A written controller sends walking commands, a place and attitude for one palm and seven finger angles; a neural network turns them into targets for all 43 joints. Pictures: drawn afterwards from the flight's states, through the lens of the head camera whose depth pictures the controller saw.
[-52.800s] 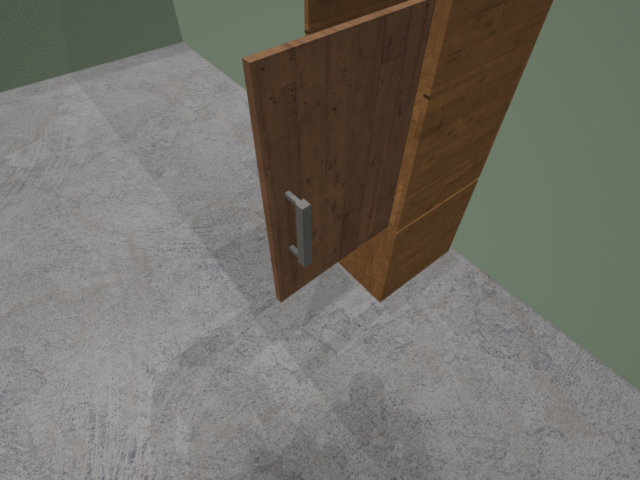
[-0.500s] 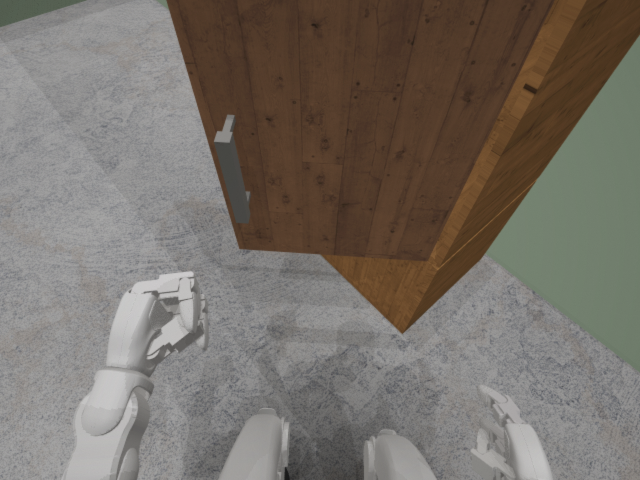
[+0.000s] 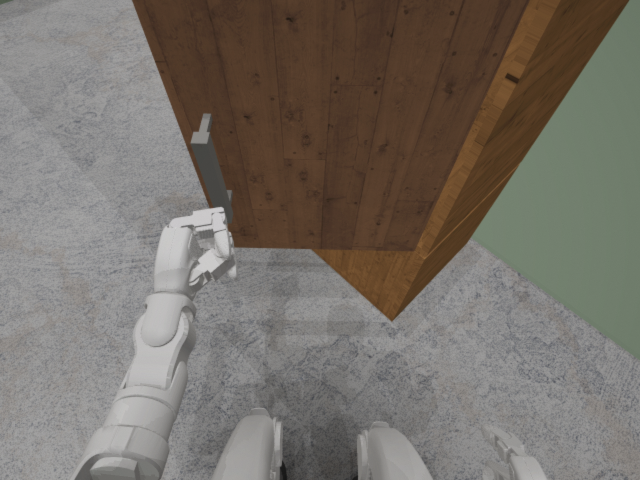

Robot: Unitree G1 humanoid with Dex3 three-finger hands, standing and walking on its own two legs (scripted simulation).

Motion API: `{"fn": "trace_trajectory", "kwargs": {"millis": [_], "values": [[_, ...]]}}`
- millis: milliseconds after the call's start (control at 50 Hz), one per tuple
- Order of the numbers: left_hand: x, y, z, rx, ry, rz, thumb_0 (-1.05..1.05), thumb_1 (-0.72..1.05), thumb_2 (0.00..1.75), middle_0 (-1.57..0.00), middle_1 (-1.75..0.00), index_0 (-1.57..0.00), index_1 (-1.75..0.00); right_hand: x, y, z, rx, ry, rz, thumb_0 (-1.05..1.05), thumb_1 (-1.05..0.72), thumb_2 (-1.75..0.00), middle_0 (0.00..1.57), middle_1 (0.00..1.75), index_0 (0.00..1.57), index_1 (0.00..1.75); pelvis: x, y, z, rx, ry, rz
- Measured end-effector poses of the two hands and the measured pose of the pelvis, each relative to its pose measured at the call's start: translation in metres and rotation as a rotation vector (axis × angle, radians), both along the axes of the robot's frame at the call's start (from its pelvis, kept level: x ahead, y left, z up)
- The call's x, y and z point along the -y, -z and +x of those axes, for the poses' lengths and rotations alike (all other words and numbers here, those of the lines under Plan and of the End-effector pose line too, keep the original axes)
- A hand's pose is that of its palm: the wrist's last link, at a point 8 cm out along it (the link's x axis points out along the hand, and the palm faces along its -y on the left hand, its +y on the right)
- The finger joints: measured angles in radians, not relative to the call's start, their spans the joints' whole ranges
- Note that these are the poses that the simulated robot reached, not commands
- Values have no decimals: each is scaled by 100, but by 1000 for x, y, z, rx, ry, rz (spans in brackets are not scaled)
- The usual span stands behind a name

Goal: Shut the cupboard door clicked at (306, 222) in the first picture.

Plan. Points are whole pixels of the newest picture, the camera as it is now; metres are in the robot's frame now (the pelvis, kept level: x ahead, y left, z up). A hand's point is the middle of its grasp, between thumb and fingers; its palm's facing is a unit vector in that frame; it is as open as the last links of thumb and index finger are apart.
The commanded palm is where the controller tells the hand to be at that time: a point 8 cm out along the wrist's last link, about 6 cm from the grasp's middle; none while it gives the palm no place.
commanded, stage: bring the fist close to the handle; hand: left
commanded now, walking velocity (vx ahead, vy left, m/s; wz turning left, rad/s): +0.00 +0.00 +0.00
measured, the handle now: (217, 173) +0.52 +0.16 +0.03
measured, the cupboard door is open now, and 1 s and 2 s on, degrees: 45 44 29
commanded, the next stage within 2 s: push the door shut along its arc in 0.56 s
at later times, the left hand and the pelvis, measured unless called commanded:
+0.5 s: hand (245, 232) +0.42 +0.11 +0.04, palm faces +0.01 -1.00 -0.04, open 3.1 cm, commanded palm +0.39 +0.16 +0.03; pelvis +0.00 -0.01 +0.00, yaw +0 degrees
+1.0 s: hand (245, 207) +0.45 +0.11 +0.04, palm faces -0.09 -1.00 -0.04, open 3.1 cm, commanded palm +0.44 +0.16 +0.03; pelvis -0.01 +0.00 -0.01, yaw +0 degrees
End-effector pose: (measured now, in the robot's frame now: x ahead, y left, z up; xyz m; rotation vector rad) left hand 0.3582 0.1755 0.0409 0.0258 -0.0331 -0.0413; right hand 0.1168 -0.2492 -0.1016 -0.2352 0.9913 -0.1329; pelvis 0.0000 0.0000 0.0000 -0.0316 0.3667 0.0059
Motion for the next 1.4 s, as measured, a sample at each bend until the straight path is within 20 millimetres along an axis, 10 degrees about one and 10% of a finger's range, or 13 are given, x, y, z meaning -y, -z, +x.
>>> {"fn": "trace_trajectory", "kwargs": {"millis": [240,440,920,1400], "values": [[21,-1,45,17,-27,11,2,90,90,-130,-150,-130,-150,6,14,-32,-99,45,19,1,-91,-90,20,30,20,30,5,4,-2,-30,11,10],[18,3,37,-3,-48,19,2,90,90,-130,-150,-130,-150,13,16,-58,-187,82,35,1,-91,-90,20,29,20,30,10,0,-1,-27,21,26],[9,2,63,10,27,19,2,89,90,-130,-150,-130,-150,16,15,-31,-120,56,-16,1,-91,-90,20,29,20,30,7,8,-5,-40,3,5],[13,1,130,-36,150,31,2,90,90,-130,-150,-130,-150,9,25,-130,-363,168,-37,0,-91,-90,20,30,20,30,-7,24,-12,-109,7,-27]]}}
